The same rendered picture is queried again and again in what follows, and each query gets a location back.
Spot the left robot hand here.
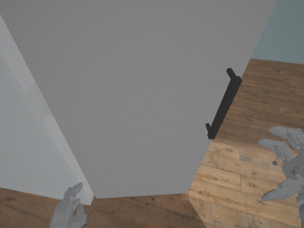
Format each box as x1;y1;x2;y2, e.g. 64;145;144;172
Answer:
49;182;87;228

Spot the right robot hand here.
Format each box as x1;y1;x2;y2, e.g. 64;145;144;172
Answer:
257;126;304;201

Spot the fridge door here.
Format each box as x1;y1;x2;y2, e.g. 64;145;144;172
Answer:
0;0;277;199

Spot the handle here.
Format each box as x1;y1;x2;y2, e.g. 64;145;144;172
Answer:
205;67;242;140

